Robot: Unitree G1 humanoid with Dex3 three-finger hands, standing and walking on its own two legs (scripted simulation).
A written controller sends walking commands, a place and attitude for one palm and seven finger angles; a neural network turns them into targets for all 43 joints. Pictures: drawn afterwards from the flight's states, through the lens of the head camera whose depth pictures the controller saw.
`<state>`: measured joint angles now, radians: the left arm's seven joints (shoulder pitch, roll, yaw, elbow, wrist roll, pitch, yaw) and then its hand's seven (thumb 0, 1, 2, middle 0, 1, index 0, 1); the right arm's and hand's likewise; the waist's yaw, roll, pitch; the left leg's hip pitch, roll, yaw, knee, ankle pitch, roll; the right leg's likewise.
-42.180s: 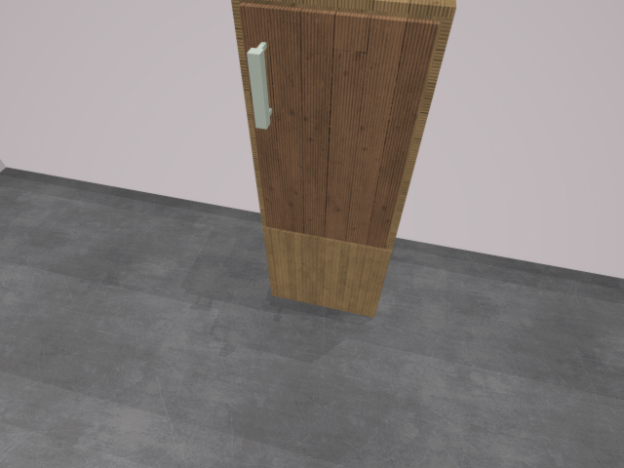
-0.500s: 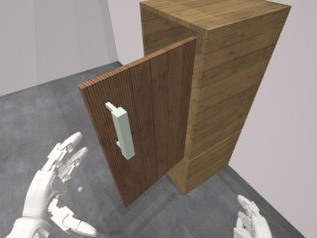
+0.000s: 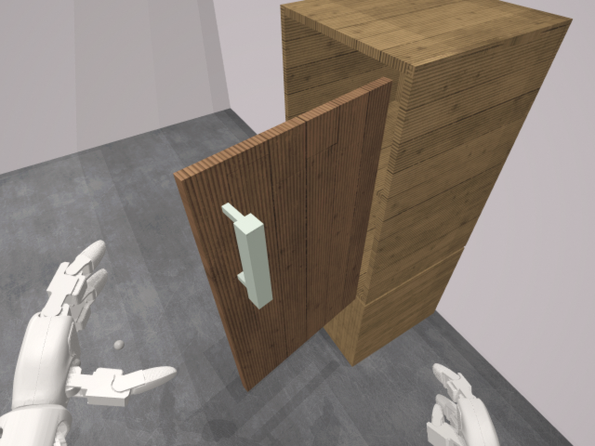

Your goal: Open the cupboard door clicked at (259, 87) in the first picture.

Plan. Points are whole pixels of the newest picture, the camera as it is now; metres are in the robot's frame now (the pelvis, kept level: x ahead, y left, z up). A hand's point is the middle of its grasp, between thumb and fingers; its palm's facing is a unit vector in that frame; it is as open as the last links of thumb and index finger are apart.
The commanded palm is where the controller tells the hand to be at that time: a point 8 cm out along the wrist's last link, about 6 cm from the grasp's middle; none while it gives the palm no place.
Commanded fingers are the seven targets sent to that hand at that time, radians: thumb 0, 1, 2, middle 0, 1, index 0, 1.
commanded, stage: draw the hand back to the body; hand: left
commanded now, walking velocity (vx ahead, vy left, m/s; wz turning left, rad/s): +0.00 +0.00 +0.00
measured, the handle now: (246, 256) +0.32 +0.11 +0.11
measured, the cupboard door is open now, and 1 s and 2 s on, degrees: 100 100 100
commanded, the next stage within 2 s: step back with the hand held close in 0.82 s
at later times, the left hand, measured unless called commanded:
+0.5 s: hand (80, 303) +0.21 +0.26 +0.15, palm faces +0.43 -0.81 -0.40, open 8.5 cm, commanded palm +0.16 +0.30 +0.17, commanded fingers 0.00 0.90 0.90 -0.20 -0.30 -0.20 -0.30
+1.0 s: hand (87, 305) +0.20 +0.25 +0.16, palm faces +0.43 -0.81 -0.40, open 7.4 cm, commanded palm +0.15 +0.28 +0.18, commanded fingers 0.00 0.90 0.90 -0.20 -0.30 -0.20 -0.30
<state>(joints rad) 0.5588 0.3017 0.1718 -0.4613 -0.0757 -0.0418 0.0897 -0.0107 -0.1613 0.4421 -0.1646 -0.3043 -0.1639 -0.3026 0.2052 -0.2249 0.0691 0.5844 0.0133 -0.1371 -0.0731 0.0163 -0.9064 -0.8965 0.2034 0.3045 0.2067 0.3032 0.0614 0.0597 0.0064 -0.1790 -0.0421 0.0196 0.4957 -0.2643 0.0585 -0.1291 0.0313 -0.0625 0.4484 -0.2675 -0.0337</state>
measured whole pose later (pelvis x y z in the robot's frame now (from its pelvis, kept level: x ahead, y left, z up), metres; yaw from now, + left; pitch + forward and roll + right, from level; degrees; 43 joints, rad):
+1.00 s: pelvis +0.01 -0.01 +0.01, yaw -1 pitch -4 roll -1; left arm 0.46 0.35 0.34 -0.37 -0.08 -0.09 0.10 0.01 0.89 0.89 -0.21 -0.31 -0.21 -0.30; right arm 0.19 -0.24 0.03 0.63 0.02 -0.05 -0.06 0.02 -0.91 -0.90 0.20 0.30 0.21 0.30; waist 0.06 0.07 0.02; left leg -0.11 -0.02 0.03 0.41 -0.23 0.04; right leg -0.06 0.06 -0.05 0.34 -0.22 -0.05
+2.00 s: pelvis -0.11 +0.04 +0.01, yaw -3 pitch +4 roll -6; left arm 0.51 0.40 0.42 -0.55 -0.05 -0.21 0.17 0.01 0.89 0.90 -0.21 -0.31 -0.21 -0.30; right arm 0.20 -0.16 0.02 0.62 -0.01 -0.11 -0.04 0.02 -0.91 -0.90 0.20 0.30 0.21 0.30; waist 0.02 0.01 -0.03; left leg -0.39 0.01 0.05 0.28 0.03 0.09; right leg -0.24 0.06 -0.01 0.82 -0.52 0.00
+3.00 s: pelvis -0.26 +0.06 +0.00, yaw -5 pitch +0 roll +1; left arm 0.54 0.39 0.39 -0.42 -0.03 -0.18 0.14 0.01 0.88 0.89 -0.21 -0.31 -0.21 -0.30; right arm 0.23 -0.19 0.03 0.66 0.00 -0.08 -0.05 0.01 -0.90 -0.90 0.21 0.30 0.21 0.30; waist 0.02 0.02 -0.03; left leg -0.44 0.01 0.01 0.93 -0.36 -0.01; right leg -0.21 0.03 -0.09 0.49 -0.28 -0.09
